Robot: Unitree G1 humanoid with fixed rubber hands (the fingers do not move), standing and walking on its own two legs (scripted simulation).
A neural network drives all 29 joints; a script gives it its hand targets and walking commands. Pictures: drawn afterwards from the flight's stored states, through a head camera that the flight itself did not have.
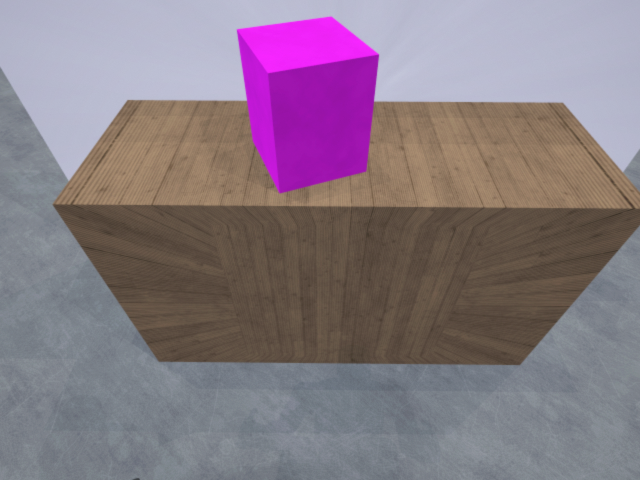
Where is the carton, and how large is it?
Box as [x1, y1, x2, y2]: [237, 16, 378, 192]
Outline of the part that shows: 331,16 237,29 253,141 279,192 365,171 366,169 378,54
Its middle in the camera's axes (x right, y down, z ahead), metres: -0.03 -0.28 +0.80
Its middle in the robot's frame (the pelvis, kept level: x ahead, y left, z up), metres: +0.81 +0.06 +0.08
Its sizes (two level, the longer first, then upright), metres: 0.210 0.200 0.250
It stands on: a pedestal, 0.70 m high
